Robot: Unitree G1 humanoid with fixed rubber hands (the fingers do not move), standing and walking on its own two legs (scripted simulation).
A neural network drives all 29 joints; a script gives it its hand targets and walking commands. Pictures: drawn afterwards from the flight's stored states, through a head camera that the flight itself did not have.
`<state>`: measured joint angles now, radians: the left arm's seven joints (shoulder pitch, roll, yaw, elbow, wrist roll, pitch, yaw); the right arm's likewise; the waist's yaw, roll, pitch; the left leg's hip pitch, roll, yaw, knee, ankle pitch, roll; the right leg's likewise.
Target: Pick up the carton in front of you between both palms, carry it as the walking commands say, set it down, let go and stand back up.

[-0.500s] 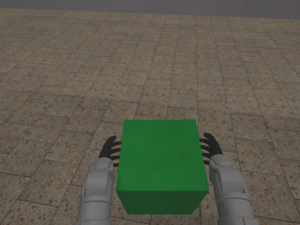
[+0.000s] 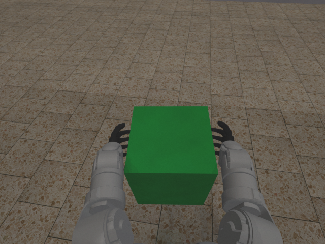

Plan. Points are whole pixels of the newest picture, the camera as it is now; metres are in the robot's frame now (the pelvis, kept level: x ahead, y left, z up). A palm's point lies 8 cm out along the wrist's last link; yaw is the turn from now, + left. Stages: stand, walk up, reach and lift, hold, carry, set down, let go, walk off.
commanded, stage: set down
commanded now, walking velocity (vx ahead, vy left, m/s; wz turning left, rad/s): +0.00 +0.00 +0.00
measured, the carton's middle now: (170, 158) +0.36 +0.00 -0.05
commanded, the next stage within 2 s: none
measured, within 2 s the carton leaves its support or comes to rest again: neither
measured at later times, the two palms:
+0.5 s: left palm (129, 163) +0.42 +0.15 -0.18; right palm (210, 169) +0.39 -0.14 -0.17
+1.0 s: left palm (136, 169) +0.47 +0.15 -0.33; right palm (204, 177) +0.43 -0.15 -0.32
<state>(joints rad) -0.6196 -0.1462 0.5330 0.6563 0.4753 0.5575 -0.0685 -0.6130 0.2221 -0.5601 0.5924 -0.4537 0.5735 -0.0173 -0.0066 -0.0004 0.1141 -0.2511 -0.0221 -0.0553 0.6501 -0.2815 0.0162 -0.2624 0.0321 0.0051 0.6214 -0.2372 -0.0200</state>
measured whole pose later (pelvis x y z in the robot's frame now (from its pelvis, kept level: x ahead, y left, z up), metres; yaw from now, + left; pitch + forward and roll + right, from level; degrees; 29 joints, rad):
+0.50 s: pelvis +0.00 +0.02 -0.10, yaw -1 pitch +33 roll -1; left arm -0.69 -0.03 0.31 0.63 0.19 0.19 0.01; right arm -0.59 0.17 -0.42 0.47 -0.18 0.18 -0.10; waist -0.03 0.01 -0.10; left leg -1.35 -0.05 -0.03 1.20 -0.43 0.02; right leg -1.36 0.03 0.03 1.16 -0.39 0.02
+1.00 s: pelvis -0.03 +0.02 -0.23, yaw -1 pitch +44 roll -2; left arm -1.07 0.10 0.29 0.79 0.18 0.28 0.03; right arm -0.93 0.11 -0.54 0.55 -0.17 0.27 -0.12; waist -0.06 0.00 -0.10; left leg -1.91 -0.08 -0.03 1.67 -0.53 0.02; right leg -1.91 0.05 0.04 1.63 -0.49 0.05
